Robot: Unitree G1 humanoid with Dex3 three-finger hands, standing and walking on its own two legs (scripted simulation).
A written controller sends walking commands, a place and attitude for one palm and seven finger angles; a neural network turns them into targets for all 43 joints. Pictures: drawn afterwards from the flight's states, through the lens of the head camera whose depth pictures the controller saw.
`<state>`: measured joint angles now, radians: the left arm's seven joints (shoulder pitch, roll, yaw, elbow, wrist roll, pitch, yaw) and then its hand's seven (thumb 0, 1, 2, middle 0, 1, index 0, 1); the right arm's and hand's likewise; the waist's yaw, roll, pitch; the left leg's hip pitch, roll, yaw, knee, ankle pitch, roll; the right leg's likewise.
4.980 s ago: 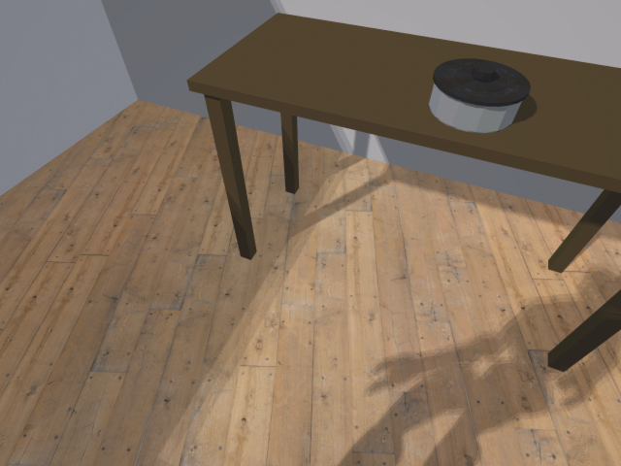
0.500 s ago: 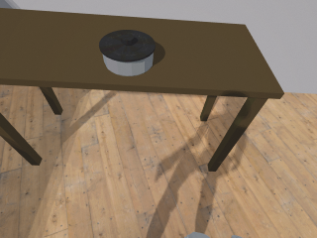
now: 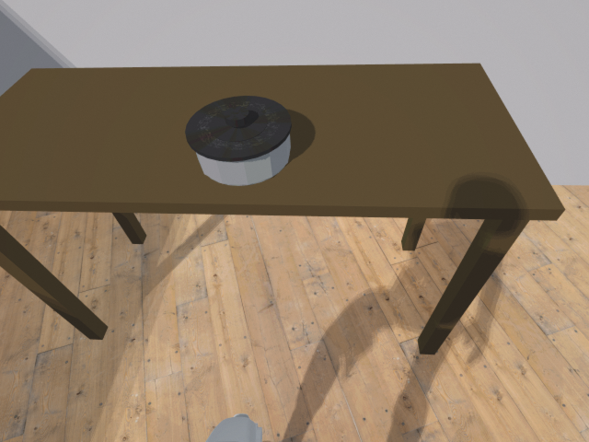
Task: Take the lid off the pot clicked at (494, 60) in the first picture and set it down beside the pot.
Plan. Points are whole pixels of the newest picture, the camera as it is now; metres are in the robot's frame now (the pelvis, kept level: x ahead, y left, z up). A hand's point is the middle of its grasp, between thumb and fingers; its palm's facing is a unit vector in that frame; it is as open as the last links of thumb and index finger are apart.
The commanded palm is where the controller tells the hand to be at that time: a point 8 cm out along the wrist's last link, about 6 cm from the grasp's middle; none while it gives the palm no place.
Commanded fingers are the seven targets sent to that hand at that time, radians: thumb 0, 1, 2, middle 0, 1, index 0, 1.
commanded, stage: take the last steps up to it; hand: left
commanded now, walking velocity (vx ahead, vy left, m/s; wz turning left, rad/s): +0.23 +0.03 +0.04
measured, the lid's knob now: (237, 116) +0.65 +0.15 +0.09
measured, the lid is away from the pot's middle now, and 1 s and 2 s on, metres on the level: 0.00 0.00 0.00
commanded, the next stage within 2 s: come to a stop and stand still in 0.22 s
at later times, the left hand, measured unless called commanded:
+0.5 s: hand (172, 394) +0.22 +0.24 -0.18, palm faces +0.05 -0.98 -0.22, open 7.3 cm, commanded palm none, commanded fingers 0.00 0.90 0.90 -0.20 -0.30 -0.20 -0.30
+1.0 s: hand (143, 416) +0.19 +0.29 -0.19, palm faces -0.04 -0.97 -0.24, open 7.3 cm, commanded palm none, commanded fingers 0.00 0.90 0.90 -0.20 -0.30 -0.20 -0.30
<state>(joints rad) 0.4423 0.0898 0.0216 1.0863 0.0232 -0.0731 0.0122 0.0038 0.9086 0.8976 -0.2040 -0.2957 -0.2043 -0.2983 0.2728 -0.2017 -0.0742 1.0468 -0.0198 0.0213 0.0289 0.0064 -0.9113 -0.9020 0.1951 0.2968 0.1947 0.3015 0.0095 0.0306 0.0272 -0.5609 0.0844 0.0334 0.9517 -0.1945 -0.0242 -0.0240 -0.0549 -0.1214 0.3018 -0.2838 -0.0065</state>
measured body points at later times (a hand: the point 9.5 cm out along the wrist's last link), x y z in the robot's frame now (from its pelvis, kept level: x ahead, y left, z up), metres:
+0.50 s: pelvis +0.15 +0.05 -0.01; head +0.16 +0.06 +0.44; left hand +0.22 +0.29 -0.16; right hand +0.21 -0.18 -0.16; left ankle +0.13 +0.15 -0.75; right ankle +0.21 -0.07 -0.73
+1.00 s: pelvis +0.13 +0.09 -0.03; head +0.11 +0.10 +0.42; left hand +0.19 +0.34 -0.17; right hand +0.18 -0.16 -0.17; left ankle +0.12 +0.20 -0.75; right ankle +0.21 -0.06 -0.74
